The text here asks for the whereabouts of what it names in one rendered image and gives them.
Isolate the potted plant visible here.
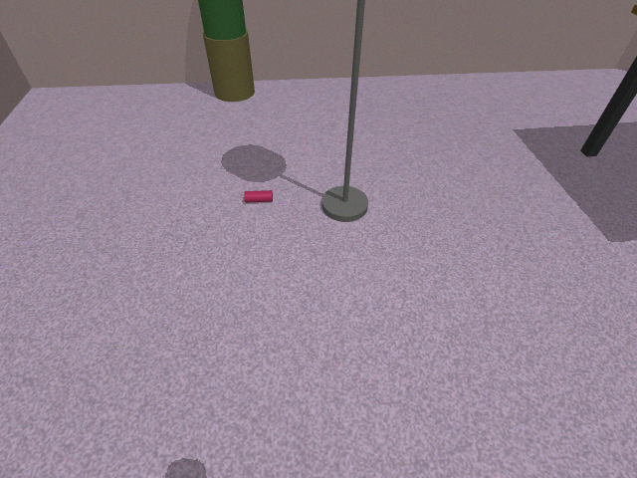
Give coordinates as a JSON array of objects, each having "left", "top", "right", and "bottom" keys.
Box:
[{"left": 198, "top": 0, "right": 255, "bottom": 102}]

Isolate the table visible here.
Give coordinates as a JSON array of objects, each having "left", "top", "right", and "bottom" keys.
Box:
[{"left": 580, "top": 4, "right": 637, "bottom": 157}]

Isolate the can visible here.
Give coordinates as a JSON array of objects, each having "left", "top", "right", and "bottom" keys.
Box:
[{"left": 244, "top": 190, "right": 273, "bottom": 202}]

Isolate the floor lamp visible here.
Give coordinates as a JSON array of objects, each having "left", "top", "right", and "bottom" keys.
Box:
[{"left": 322, "top": 0, "right": 368, "bottom": 222}]

